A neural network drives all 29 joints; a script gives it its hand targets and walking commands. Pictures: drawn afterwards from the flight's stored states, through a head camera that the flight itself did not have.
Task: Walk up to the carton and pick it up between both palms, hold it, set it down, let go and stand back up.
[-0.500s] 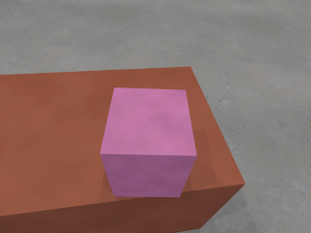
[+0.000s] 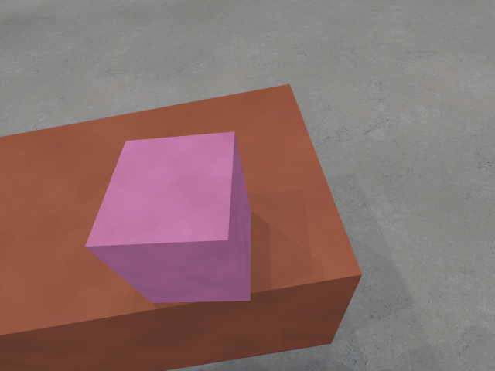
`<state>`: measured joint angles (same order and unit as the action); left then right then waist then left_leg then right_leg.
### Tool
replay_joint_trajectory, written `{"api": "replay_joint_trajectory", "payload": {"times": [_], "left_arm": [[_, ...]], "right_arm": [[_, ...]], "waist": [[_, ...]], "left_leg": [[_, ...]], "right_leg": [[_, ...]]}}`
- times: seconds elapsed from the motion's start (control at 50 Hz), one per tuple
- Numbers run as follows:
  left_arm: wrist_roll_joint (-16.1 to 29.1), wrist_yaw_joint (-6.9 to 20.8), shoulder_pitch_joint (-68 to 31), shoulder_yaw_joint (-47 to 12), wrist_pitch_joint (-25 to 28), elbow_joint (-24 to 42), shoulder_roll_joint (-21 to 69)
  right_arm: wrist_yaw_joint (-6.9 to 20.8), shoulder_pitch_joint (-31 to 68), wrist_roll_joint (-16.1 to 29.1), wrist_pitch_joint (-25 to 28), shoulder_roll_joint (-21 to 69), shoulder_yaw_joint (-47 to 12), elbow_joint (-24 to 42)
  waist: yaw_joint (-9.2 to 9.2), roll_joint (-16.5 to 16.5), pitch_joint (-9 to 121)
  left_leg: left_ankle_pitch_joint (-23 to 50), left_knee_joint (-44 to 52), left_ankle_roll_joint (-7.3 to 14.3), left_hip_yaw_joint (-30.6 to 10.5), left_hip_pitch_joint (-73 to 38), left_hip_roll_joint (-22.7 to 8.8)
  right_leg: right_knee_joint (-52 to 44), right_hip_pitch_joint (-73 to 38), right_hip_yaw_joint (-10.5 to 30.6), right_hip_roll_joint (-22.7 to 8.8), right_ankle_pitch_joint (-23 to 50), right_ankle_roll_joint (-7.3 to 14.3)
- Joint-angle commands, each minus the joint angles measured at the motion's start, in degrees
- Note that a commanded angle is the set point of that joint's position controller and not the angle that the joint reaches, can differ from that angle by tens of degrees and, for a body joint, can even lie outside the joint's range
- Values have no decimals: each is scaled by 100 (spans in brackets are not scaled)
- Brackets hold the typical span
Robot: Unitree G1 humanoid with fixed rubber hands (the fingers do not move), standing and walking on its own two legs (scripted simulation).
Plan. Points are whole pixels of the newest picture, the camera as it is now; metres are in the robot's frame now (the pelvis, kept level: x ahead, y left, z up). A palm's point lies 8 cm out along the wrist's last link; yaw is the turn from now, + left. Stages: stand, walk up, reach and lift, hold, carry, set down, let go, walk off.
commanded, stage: walk up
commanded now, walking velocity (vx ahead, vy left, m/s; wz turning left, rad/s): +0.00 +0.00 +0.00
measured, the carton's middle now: (190, 223) +0.37 +0.14 +0.00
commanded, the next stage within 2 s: none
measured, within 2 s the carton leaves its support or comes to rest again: neither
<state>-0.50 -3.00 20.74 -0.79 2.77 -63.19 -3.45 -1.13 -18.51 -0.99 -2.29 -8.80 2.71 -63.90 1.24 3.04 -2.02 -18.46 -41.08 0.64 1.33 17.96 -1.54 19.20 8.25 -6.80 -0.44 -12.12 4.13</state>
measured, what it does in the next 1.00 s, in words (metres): steps on the spot: left foot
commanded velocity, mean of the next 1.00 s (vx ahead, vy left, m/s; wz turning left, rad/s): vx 0.01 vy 0.01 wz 0.00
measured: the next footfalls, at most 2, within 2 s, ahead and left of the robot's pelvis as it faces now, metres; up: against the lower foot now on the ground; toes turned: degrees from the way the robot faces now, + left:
left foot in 0.20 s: +0.01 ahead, +0.11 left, +0.00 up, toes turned +4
left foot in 1.52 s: -0.06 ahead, +0.36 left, +0.01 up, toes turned +5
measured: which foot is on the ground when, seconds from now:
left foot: up 0.00-0.18, down 0.20-1.00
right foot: down 0.00-1.00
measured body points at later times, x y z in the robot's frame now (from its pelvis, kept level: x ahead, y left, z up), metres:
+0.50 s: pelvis -0.03 +0.02 -0.01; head -0.03 +0.02 +0.44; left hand -0.06 +0.22 -0.17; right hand -0.06 -0.18 -0.17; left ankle -0.03 +0.11 -0.75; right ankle -0.02 -0.06 -0.75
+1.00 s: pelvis -0.02 +0.04 -0.01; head -0.02 +0.04 +0.44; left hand -0.06 +0.22 -0.17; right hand -0.06 -0.16 -0.17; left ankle -0.03 +0.11 -0.75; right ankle -0.02 -0.06 -0.75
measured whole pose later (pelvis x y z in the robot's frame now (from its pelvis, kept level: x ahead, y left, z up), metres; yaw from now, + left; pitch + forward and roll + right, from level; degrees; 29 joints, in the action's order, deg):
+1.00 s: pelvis -0.02 +0.04 -0.01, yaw -1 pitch -1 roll +0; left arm -0.3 -1.9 21.2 -1.4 1.2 -65.5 -4.4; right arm -1.9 -21.0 -0.9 2.0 -4.9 -1.2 -65.7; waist 0.0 -0.5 0.6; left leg -12.7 -21.1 3.6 5.3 8.3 2.1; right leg 21.9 9.9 -6.5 -0.1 -11.6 2.0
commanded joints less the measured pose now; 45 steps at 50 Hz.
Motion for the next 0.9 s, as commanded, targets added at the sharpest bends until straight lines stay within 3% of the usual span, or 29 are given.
{"api": "replay_joint_trajectory", "payload": {"times": [0.0,0.02,0.06,0.1,0.12,0.14,0.16,0.18,0.22,0.26,0.32,0.4,0.44,0.46,0.5,0.54,0.58,0.6,0.62,0.66,0.7,0.72,0.76,0.78,0.84,0.88], "left_arm": [[-64,-72,911,32,42,-34,-556],[-72,-84,705,13,33,4,-601],[-69,-74,641,42,39,72,-565],[-42,-58,577,36,13,43,-582],[-9,-55,588,45,10,41,-586],[7,-50,563,74,-6,29,-651],[27,-28,639,50,-21,28,-616],[43,-18,589,80,-28,12,-659],[25,6,503,89,-97,-33,-565],[21,39,432,82,-180,-55,-566],[-19,80,521,83,-187,-164,-589],[-62,106,483,86,-181,-105,-542],[-24,110,388,62,-195,-169,-547],[-58,106,374,101,-199,-84,-664],[-45,111,322,68,-197,-85,-590],[5,123,358,44,-206,-110,-501],[-26,129,349,65,-170,-94,-614],[21,118,370,57,-167,-112,-570],[15,121,357,70,-182,-88,-569],[14,130,322,63,-187,-63,-566],[22,121,577,4,-180,-191,-406],[-2,121,661,-13,-183,-218,-466],[-7,101,587,-2,-192,-205,-504],[-14,99,623,14,-206,-186,-560],[7,107,596,-16,-154,-199,-535],[21,101,633,-15,-144,-240,-526]], "right_arm": [[-134,-101,74,-28,-33,-28,-83],[-146,-118,107,-17,-22,-25,-85],[-170,-110,51,27,-17,-71,-184],[-168,-47,72,46,-86,-56,-173],[-160,-211,59,56,-67,-80,-241],[-156,-408,-5,84,-10,-79,-360],[-148,-486,10,123,-16,-121,-346],[-135,-468,-18,142,-30,-141,-379],[-110,-309,59,157,31,-168,-395],[-129,-235,43,177,138,-228,-367],[-132,-264,49,234,157,-264,-301],[-155,-330,-4,266,-44,-233,-296],[-127,-376,23,289,-26,-284,-232],[-139,-391,13,272,-77,-244,-256],[-125,-539,17,312,-118,-255,-220],[-111,-558,-2,355,-17,-308,-220],[-126,-629,42,372,-72,-261,-210],[-104,-641,15,403,-39,-294,-184],[-94,-722,-10,404,-98,-311,-254],[-95,-746,-4,402,-5,-330,-197],[-100,-692,-12,427,-29,-343,-188],[-101,-677,-29,422,-10,-330,-212],[-93,-792,-3,419,92,-353,-249],[-94,-869,-11,406,65,-352,-221],[-98,-905,8,415,96,-351,-228],[-86,-797,-5,419,99,-353,-181]], "waist": [[-231,-1272,381],[-81,-1404,313],[-149,-1268,401],[-88,-1106,293],[-21,-764,287],[-5,-677,258],[-5,-288,303],[-11,-156,119],[-87,279,-273],[-139,347,-846],[-106,106,-935],[-255,-4,-732],[-162,-272,-525],[-234,-165,-663],[-179,-473,-400],[-185,-413,-368],[-223,-587,-271],[-159,-459,-163],[-126,-427,-144],[-127,-539,-262],[-197,-148,-160],[-253,-117,-316],[-168,1,-420],[-196,-54,-482],[-79,-167,-525],[-121,-298,-625]], "left_leg": [[-431,360,-158,60,344,14],[-455,708,-170,-26,353,-49],[-349,1191,-166,29,61,-95],[371,1727,-162,-46,-489,-137],[873,1911,-121,-58,-735,-191],[1350,2134,-115,-96,-1172,-282],[1721,2002,-63,-213,-1516,-479],[1786,1949,-35,-308,-1600,-594],[1025,2142,85,-260,-931,-495],[789,2398,91,-289,-653,-456],[592,2437,90,-314,-611,-484],[170,2618,159,-338,-411,-416],[-39,2633,203,-433,-348,-474],[-155,2641,185,-390,-276,-425],[-82,2650,230,-471,-368,-468],[-101,2762,255,-538,-410,-530],[28,2704,258,-433,-428,-488],[149,2693,257,-486,-499,-483],[-337,2810,293,-493,-326,-487],[141,2781,298,-569,-386,-588],[141,2854,271,-584,-470,-564],[95,2892,264,-603,-389,-578],[168,2897,254,-527,-391,-511],[-21,2914,252,-598,-316,-561],[516,2667,240,-384,-516,-419],[596,2594,268,-448,-498,-489]], "right_leg": [[82,-1247,939,-1181,4053,-295],[155,-1316,1080,-1243,4087,-144],[205,-1111,1063,-1296,3869,158],[89,-734,1193,-1163,3424,97],[23,-513,1273,-1216,3124,28],[19,-245,1209,-1129,2633,14],[-113,170,1108,-1001,1933,-50],[-341,413,1035,-851,1213,-84],[-507,283,899,-713,225,-38],[-462,544,928,-691,-6,12],[-479,593,860,-633,-146,-27],[-379,369,851,-638,-338,-59],[-355,310,843,-567,-455,-60],[-356,348,833,-639,-551,-87],[-240,237,735,-549,-465,-120],[-220,319,662,-459,-386,-117],[-206,232,640,-565,-228,-140],[-177,250,674,-499,-164,-158],[-153,132,667,-499,-400,-159],[-94,207,589,-515,-132,-131],[-72,105,623,-506,22,-114],[-97,157,620,-523,28,-148],[-86,234,658,-559,41,-159],[-103,253,637,-505,-52,-163],[-226,473,809,-650,114,-151],[-216,509,751,-604,165,-168]]}}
